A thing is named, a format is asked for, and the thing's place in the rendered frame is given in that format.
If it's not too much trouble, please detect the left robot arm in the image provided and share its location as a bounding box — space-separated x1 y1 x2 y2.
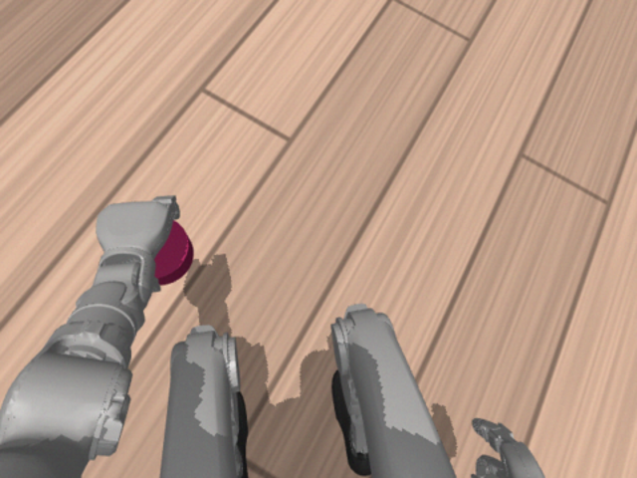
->
0 247 156 478

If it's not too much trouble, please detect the left robot hand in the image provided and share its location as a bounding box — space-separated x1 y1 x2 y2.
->
96 195 180 292

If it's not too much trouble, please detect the right robot hand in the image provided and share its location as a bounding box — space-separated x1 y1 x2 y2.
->
471 418 545 478

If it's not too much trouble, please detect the tin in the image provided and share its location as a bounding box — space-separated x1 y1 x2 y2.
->
154 220 194 285

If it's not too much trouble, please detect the right robot foot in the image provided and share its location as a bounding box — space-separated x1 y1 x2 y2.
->
331 370 371 476

